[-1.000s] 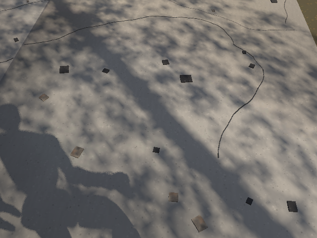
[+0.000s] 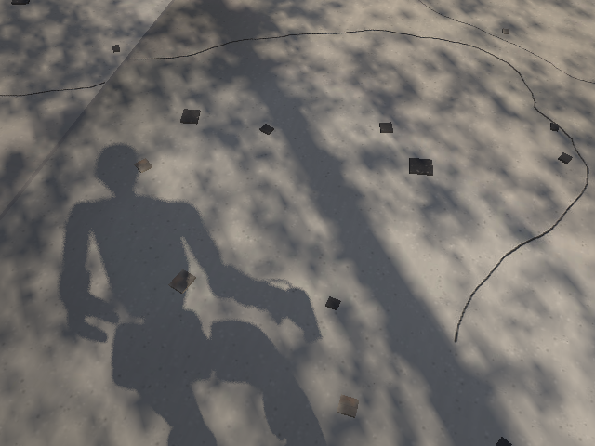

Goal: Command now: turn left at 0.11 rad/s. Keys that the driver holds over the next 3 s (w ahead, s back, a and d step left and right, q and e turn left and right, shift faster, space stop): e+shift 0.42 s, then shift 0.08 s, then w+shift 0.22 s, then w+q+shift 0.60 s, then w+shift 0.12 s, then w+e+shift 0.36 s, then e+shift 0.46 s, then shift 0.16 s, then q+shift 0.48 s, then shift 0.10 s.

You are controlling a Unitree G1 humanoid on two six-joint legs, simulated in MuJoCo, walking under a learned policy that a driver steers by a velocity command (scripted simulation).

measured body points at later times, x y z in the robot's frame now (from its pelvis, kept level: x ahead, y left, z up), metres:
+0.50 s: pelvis +0.03 -0.03 +0.00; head +0.07 -0.06 +0.45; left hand +0.20 +0.24 -0.10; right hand +0.11 -0.33 -0.11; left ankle +0.08 +0.10 -0.70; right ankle +0.02 -0.13 -0.74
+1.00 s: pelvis +0.18 -0.09 +0.00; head +0.21 -0.07 +0.45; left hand +0.49 +0.02 -0.07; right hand +0.00 -0.31 -0.11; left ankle +0.08 +0.07 -0.74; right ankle +0.22 -0.25 -0.72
